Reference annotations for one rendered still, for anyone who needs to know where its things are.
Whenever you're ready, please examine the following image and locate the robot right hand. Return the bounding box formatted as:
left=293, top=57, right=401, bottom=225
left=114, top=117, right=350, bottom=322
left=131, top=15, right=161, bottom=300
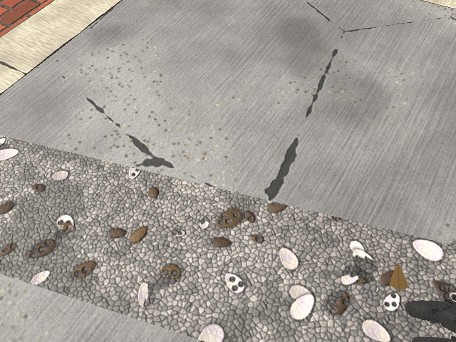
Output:
left=405, top=299, right=456, bottom=342

